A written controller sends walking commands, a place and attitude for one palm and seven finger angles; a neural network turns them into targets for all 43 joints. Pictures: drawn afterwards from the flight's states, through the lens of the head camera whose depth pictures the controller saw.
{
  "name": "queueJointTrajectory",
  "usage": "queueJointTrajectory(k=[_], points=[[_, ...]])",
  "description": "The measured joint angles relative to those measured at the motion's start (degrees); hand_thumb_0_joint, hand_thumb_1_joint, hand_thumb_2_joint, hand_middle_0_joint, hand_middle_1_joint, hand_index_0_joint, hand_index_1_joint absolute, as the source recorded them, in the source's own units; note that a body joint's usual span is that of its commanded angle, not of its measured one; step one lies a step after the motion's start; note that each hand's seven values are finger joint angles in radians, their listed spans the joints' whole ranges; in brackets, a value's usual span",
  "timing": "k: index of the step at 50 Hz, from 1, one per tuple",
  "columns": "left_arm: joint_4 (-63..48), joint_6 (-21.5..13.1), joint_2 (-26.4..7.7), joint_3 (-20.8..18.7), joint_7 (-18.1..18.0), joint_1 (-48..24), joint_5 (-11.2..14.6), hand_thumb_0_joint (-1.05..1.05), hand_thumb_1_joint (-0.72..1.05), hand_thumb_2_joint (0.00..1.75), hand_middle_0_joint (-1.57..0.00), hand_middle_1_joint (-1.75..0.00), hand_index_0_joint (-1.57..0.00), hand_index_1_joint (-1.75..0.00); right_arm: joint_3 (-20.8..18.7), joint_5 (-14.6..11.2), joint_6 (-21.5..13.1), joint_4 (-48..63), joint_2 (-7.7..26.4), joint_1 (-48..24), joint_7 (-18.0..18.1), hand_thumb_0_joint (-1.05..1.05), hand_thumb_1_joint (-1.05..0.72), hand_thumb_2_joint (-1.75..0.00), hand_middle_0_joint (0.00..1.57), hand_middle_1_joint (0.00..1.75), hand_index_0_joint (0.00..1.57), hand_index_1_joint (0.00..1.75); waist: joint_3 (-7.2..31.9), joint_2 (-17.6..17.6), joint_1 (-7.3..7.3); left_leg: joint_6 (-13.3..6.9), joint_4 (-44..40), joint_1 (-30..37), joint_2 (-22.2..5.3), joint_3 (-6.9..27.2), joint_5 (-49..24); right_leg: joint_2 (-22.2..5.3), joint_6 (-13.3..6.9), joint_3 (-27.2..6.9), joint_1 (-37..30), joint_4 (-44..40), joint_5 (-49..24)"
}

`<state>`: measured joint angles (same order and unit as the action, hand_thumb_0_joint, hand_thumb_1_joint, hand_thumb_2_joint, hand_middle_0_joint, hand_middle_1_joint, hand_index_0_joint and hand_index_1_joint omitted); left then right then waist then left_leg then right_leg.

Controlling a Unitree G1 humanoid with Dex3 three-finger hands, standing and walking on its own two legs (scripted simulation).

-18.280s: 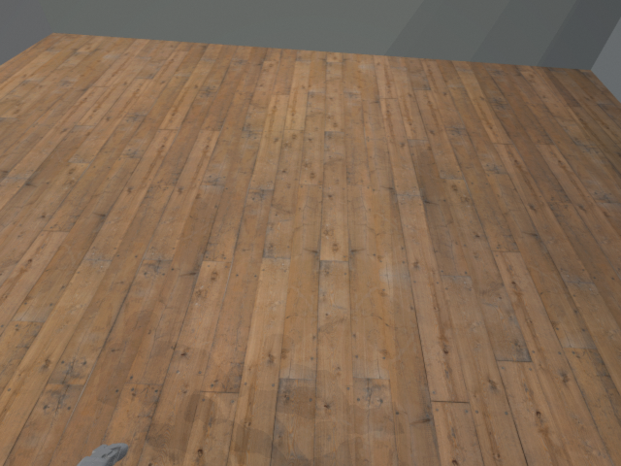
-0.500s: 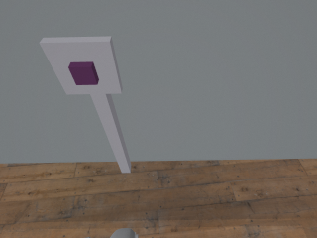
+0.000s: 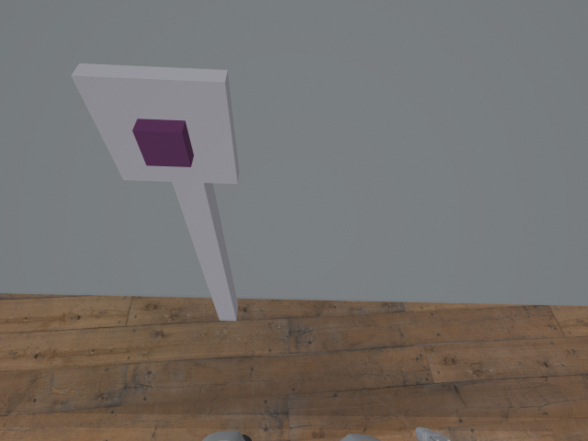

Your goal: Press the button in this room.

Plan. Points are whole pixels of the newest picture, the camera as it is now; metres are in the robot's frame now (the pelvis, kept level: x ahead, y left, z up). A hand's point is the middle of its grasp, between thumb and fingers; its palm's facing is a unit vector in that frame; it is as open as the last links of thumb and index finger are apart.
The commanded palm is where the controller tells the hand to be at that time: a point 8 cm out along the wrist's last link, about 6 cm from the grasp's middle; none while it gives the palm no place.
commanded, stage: come to a stop and stand still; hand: left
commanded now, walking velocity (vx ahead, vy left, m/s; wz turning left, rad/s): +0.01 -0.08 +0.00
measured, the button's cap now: (165, 142) +0.50 +0.25 +0.09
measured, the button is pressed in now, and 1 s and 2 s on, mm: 0 0 0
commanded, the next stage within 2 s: look again from close up in 1.00 s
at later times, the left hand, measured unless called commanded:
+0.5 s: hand out of the picture -0.03 +0.13 -0.16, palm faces +0.09 -0.97 -0.23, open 7.3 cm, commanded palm none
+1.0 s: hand out of the picture -0.04 +0.16 -0.18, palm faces +0.05 -0.98 -0.17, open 7.4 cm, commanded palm none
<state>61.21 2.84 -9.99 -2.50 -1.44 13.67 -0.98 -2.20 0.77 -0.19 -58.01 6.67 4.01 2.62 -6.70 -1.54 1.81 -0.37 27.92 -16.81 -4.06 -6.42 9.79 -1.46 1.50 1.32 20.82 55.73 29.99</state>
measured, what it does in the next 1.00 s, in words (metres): steps on the spot: right foot, then left foot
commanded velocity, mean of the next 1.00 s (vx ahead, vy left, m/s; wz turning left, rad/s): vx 0.05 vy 0.06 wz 0.00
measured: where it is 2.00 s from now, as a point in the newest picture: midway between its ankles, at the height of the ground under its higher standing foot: outside the picture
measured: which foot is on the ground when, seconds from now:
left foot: down 0.00-0.16, up 0.18-0.58, down 0.60-1.00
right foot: up 0.00-0.14, down 0.16-1.00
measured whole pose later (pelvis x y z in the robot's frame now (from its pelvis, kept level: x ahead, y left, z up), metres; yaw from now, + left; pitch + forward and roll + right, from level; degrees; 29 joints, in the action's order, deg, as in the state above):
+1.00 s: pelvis -0.04 +0.00 +0.01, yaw +1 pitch -2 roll +0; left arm 65.7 0.5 -9.4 0.3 -1.6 14.5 -0.9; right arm -1.0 0.1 -1.1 -64.0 9.2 12.6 1.7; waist -1.9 -1.8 1.1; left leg -1.2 24.2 -6.9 -0.1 -4.4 15.0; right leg -5.3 3.7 2.8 8.2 23.8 13.0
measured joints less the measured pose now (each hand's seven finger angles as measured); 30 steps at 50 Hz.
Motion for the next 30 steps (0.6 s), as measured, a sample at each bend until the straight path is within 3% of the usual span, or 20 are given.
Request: queueJointTrajectory(k=[4,8,12,15,20,26,30], points=[[-2.26,0.17,-1.87,-1.11,0.23,-1.77,-0.07,0.01,0.91,0.90,-0.20,-0.30,-0.20,-0.30,-0.97,0.47,0.74,-0.12,1.77,0.69,-0.45,-0.01,-0.92,-0.90,0.21,0.30,0.21,0.30,-0.06,1.05,-0.70,1.11,0.38,-2.10,-1.21,0.25,-1.33,-0.68,0.34,-0.48,0.81,-1.72,-1.04],[-3.33,-1.23,-3.03,-1.11,0.49,-1.76,-0.13,0.00,0.91,0.90,-0.20,-0.30,-0.19,-0.30,-1.88,0.50,1.71,-1.12,3.82,3.36,-1.09,-0.01,-0.91,-0.90,0.20,0.30,0.21,0.30,2.03,1.93,-1.48,2.72,3.45,-4.70,-1.76,1.06,-1.12,-1.99,0.00,0.70,-6.10,-19.28,-7.76],[-2.14,-1.74,-1.13,0.31,0.56,-0.41,-0.72,0.00,0.91,0.90,-0.20,-0.30,-0.19,-0.29,-2.39,0.11,3.77,-2.80,6.11,6.75,-1.95,0.00,-0.91,-0.90,0.20,0.30,0.20,0.30,4.38,4.29,-1.77,2.29,11.22,-6.22,-0.25,4.95,12.11,-0.99,-1.84,2.03,-7.70,-21.16,-10.03],[-1.55,-2.12,0.28,0.94,0.68,1.34,-0.56,0.00,0.91,0.90,-0.20,-0.30,-0.19,-0.30,-2.20,0.42,3.81,-3.76,6.91,8.76,-2.59,0.00,-0.91,-0.90,0.20,0.30,0.20,0.30,6.12,3.76,-1.20,1.80,17.13,-6.09,1.57,5.45,10.79,-1.04,-2.37,1.11,-9.41,-26.12,-12.93],[-1.08,-2.85,1.98,1.47,0.43,1.82,-0.42,0.01,0.91,0.90,-0.20,-0.30,-0.20,-0.30,-1.87,0.42,2.65,-4.06,7.29,11.61,-2.92,0.00,-0.91,-0.90,0.20,0.30,0.20,0.30,5.87,3.32,-1.45,2.66,20.60,-4.56,2.48,5.13,8.08,-1.09,-2.63,1.78,-10.62,-31.20,-15.97],[-0.63,-3.42,1.74,0.99,-0.02,1.83,-0.60,0.01,0.92,0.90,-0.21,-0.30,-0.20,-0.30,-1.04,-0.11,2.94,-4.62,6.30,11.82,-2.30,0.00,-0.91,-0.90,0.20,0.30,0.20,0.30,3.73,2.28,-0.06,3.22,13.48,-0.60,2.73,4.67,12.60,-2.14,-2.11,3.03,-9.61,-30.54,-15.87],[1.02,-2.72,1.14,0.96,-0.15,2.37,-0.12,0.01,0.91,0.90,-0.21,-0.30,-0.20,-0.30,-0.31,-0.51,1.44,-4.08,5.49,10.32,-1.94,0.00,-0.91,-0.90,0.20,0.30,0.20,0.30,3.19,2.18,0.26,2.49,-0.56,5.35,2.18,4.32,4.16,-2.28,-0.70,3.49,-8.05,-26.90,-14.18]])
